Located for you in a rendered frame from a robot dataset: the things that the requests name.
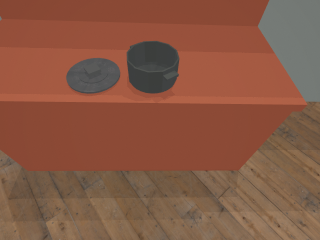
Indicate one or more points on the knob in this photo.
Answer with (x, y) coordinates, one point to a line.
(92, 69)

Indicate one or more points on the pot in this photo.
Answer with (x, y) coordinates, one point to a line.
(152, 66)

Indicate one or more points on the lid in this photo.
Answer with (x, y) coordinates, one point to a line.
(80, 81)

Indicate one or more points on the table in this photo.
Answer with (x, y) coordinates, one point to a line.
(231, 94)

